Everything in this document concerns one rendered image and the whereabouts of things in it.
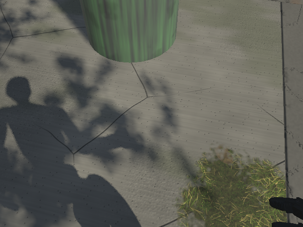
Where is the robot right hand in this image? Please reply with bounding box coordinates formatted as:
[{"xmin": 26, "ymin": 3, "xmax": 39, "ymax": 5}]
[{"xmin": 269, "ymin": 197, "xmax": 303, "ymax": 227}]

